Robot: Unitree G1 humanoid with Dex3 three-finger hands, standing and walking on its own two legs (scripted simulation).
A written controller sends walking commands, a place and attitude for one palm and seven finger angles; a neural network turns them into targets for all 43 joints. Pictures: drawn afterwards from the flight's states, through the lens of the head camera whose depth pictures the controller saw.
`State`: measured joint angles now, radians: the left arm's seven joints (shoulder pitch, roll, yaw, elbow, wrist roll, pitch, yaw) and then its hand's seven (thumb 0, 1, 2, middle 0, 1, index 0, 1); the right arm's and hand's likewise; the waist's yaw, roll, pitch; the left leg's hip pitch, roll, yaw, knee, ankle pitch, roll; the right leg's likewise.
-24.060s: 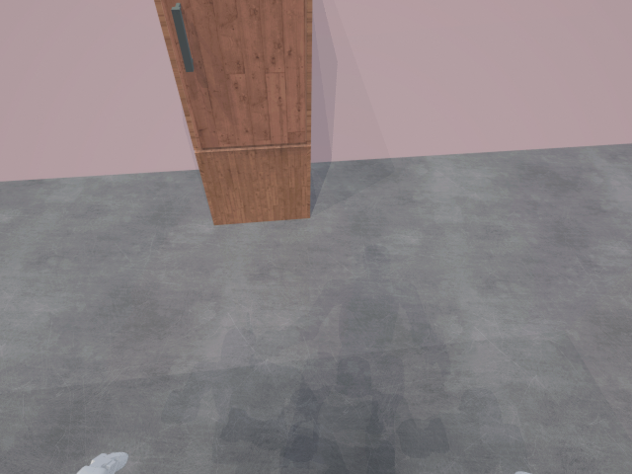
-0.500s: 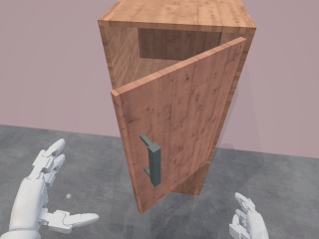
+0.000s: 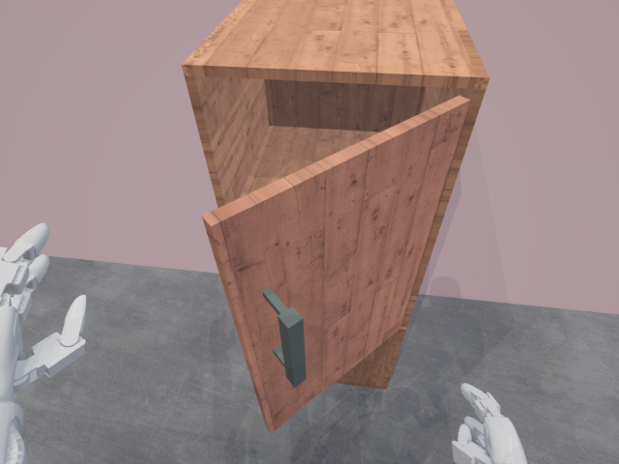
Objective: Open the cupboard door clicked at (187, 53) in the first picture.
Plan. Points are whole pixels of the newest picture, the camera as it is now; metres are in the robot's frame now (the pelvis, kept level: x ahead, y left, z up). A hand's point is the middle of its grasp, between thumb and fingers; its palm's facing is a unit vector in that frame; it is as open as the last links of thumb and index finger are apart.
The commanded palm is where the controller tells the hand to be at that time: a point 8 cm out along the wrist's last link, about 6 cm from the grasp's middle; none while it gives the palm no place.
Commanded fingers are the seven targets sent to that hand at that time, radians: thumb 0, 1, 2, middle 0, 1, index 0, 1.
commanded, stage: draw the hand back to the body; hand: left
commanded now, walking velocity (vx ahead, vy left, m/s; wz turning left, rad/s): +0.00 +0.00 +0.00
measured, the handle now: (284, 339) +0.27 +0.07 +0.03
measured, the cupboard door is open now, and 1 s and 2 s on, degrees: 46 46 46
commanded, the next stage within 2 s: step back with the hand held close in 0.36 s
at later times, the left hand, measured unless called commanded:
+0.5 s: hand (91, 339) +0.18 +0.24 +0.15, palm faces +0.44 -0.79 -0.42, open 7.4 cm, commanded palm +0.14 +0.27 +0.18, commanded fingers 0.00 0.90 0.90 -0.20 -0.30 -0.20 -0.30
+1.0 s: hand (18, 394) +0.12 +0.27 +0.16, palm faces +0.35 -0.79 -0.50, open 7.4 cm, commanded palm +0.07 +0.31 +0.18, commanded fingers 0.00 0.90 0.90 -0.20 -0.30 -0.20 -0.30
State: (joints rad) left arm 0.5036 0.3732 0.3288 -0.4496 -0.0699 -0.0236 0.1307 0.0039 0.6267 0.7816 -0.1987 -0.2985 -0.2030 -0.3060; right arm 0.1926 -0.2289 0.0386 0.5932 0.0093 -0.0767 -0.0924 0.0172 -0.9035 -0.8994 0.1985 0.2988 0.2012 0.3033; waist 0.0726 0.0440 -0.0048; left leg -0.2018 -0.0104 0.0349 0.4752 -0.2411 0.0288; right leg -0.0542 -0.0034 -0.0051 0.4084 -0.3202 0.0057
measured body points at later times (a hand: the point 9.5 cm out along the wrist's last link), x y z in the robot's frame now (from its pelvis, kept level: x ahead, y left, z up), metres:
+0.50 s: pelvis +0.00 -0.03 +0.00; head -0.02 -0.05 +0.45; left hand +0.15 +0.28 +0.18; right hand +0.19 -0.25 -0.09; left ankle +0.01 +0.10 -0.74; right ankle -0.06 -0.12 -0.74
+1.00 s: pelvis -0.08 +0.01 +0.00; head -0.07 +0.03 +0.45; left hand +0.10 +0.31 +0.19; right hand +0.10 -0.24 -0.07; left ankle +0.01 +0.10 -0.74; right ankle -0.06 -0.12 -0.74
